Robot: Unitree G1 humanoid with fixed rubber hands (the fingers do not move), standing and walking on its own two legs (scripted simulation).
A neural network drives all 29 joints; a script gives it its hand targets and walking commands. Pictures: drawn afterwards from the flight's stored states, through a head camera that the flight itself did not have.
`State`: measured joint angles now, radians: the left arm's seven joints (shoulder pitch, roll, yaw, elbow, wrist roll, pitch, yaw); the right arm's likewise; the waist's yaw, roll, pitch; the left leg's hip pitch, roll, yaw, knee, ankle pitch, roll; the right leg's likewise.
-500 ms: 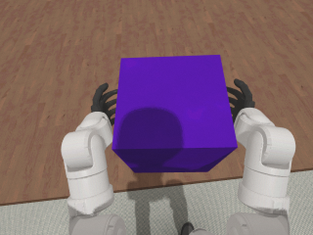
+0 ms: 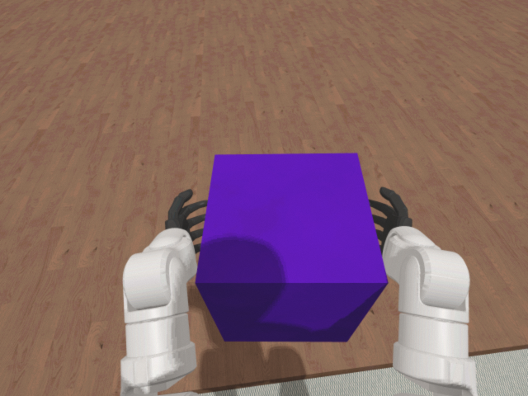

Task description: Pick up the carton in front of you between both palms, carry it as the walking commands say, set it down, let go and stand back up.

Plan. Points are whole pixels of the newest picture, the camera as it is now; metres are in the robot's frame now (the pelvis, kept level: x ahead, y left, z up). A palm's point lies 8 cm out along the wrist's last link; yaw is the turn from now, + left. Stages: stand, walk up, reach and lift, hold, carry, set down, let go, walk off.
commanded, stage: carry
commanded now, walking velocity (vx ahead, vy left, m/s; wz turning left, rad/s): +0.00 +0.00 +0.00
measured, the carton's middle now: (285, 254) +0.34 +0.00 +0.04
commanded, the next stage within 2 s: none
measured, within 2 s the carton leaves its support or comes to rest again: neither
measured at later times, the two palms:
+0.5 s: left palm (167, 256) +0.29 +0.16 +0.12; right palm (398, 253) +0.29 -0.14 +0.12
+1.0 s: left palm (170, 267) +0.27 +0.15 +0.12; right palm (408, 265) +0.28 -0.15 +0.12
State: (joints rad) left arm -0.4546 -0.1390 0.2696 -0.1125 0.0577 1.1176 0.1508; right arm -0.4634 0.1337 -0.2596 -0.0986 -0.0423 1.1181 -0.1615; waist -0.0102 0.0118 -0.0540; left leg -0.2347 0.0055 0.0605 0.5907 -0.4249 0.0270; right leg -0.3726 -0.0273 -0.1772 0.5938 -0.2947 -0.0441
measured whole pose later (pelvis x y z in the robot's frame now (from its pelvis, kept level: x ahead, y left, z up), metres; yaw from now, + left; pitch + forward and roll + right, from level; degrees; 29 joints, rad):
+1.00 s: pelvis -0.04 +0.00 +0.01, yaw +0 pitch +2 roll +0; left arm -0.45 -0.13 0.26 -0.02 0.06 1.09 0.15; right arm -0.45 0.13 -0.26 -0.03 -0.07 1.10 -0.15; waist 0.00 0.01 -0.09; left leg -0.23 -0.01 0.06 0.54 -0.34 0.03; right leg -0.35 -0.03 -0.18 0.51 -0.19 -0.05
